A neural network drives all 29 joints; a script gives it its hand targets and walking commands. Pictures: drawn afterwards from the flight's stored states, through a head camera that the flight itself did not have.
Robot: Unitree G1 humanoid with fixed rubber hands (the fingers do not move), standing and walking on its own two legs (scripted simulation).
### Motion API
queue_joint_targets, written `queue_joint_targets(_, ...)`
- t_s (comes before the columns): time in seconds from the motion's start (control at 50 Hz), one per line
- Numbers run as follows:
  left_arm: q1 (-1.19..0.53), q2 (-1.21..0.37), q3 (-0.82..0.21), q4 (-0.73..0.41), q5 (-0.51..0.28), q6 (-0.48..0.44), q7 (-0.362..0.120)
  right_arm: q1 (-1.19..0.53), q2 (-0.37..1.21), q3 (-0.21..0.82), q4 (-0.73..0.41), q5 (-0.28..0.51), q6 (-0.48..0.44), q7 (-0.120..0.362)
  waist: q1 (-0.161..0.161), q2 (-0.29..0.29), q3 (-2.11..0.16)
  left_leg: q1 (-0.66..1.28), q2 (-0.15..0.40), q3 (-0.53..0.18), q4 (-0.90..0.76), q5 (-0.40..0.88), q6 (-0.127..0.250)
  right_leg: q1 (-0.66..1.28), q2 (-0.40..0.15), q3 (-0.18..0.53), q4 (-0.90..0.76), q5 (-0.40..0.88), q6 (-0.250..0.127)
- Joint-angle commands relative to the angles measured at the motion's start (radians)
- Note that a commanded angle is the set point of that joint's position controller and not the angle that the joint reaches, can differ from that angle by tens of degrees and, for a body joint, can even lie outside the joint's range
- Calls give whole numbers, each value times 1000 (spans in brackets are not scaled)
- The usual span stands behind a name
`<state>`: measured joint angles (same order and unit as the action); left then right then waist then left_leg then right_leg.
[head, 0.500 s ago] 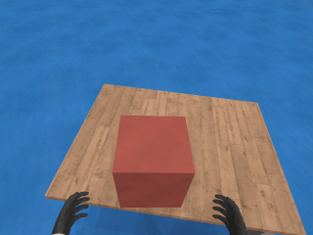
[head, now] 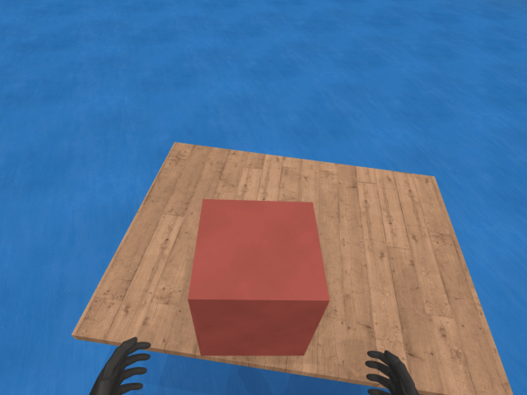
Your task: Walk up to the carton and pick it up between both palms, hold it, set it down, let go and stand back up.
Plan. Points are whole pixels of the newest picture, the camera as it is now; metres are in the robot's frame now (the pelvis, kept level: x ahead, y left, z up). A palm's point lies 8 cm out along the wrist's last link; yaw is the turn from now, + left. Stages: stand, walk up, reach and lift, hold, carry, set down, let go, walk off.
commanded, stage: set down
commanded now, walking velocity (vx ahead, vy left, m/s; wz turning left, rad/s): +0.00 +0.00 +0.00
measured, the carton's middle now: (255, 280) +0.36 +0.04 -0.10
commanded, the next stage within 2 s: let go in 0.18 s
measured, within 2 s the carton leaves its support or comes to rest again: neither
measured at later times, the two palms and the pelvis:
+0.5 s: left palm (121, 394) +0.14 +0.22 -0.08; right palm out of the picture +0.14 -0.23 -0.08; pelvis -0.01 +0.00 +0.00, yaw +0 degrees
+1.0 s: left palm out of the picture +0.04 +0.25 -0.11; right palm out of the picture +0.03 -0.23 -0.13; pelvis -0.03 +0.01 +0.00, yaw +1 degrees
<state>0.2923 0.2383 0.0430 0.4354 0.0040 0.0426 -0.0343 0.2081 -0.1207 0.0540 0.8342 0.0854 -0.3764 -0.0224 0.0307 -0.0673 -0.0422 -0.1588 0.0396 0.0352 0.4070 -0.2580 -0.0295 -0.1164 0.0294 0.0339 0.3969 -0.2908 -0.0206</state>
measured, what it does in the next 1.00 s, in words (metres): stands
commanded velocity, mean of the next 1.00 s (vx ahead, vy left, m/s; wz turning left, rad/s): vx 0.00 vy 0.00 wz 0.00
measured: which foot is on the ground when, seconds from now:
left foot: down 0.00-1.00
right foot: down 0.00-1.00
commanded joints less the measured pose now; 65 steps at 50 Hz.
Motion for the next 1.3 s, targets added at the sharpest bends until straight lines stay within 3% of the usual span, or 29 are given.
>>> queue_joint_targets(0.0,-37,98,44,-155,20,32,-1,-93,-106,-35,-90,-11,-8,-6,8,79,-45,114,-68,42,-10,427,-23,-59,21,-16,-69,404,53)
queue_joint_targets(0.18,-79,90,13,-181,36,110,10,-136,-128,-92,-30,-54,40,4,-15,91,-41,150,-54,32,-11,398,-26,-97,32,-30,-83,323,37)
queue_joint_targets(0.28,-119,83,-44,-225,20,116,32,-182,-174,-162,-3,-82,36,33,-35,118,-50,169,-32,21,-7,333,-32,-161,45,-45,-68,241,19)
queue_joint_targets(0.4,-76,100,-4,-152,25,105,30,-185,-148,-123,-10,-78,20,41,-14,39,-81,93,-66,34,25,375,-2,-35,16,-9,-26,460,50)
queue_joint_targets(0.46,-69,101,8,-133,31,105,27,-188,-140,-109,-10,-69,18,39,-10,27,-83,61,-78,36,14,349,5,7,4,4,-12,532,63)
queue_joint_targets(0.54,-85,97,5,-137,32,102,29,-193,-147,-112,-14,-69,24,43,-13,46,-68,75,-73,36,-2,318,-1,-19,7,4,-23,483,58)
queue_joint_targets(0.64,-121,98,-20,-160,20,111,39,-196,-155,-141,-28,-87,50,51,-27,75,-34,105,-55,38,-13,240,-7,-111,13,-7,-54,302,39)
queue_joint_targets(0.66,-85,25,-72,-148,-14,111,33,-122,-201,-129,-98,-77,17,36,-32,82,9,40,-93,69,-22,278,-28,-62,-11,4,-36,339,51)
queue_joint_targets(0.72,-87,70,-34,-170,-4,107,27,-110,-175,-113,-82,-70,3,26,-28,74,-16,38,-105,65,-34,262,-21,-38,-16,0,-22,407,71)
queue_joint_targets(0.74,105,147,25,30,25,5,57,-10,-208,-142,49,-114,229,31,48,277,-40,29,101,-40,39,391,16,-64,-107,56,-26,256,50)
queue_joint_targets(0.76,139,150,17,43,26,-25,61,-9,-203,-138,-2,-137,318,36,17,220,-16,5,92,-50,54,240,24,-70,-110,74,-68,224,44)
queue_joint_targets(0.78,63,143,15,37,29,-45,59,-4,-181,-132,-30,-133,357,35,-25,114,10,-35,80,-53,45,198,16,-53,-106,73,-39,309,43)
queue_joint_targets(0.8,2,119,11,35,33,-56,57,36,-178,-128,-26,-117,372,36,-45,42,-3,-63,75,-47,33,184,8,-22,-97,66,-14,365,34)
queue_joint_targets(0.82,-22,85,5,37,29,-60,53,65,-193,-132,-8,-106,380,38,-49,20,-7,-78,67,-43,28,140,2,-22,-88,66,-13,359,31)
queue_joint_targets(0.86,15,43,-10,68,28,-62,48,51,-229,-143,18,-100,388,41,-28,19,51,-85,51,-51,22,66,3,-90,-84,70,-45,246,31)
queue_joint_targets(0.9,52,56,-7,114,25,-69,51,30,-223,-143,26,-114,386,45,-21,28,87,-75,53,-64,20,81,13,-133,-88,77,-64,197,24)
queue_joint_targets(1.06,106,69,8,272,12,-87,71,103,-205,-141,143,-106,380,32,-24,56,77,-44,42,-83,-29,110,35,-79,-97,68,-69,174,9)
queue_joint_targets(1.28,168,13,-13,471,10,-70,86,182,-151,-122,268,-104,397,8,-33,88,175,-60,37,-101,-103,9,52,-97,-93,45,-79,107,14)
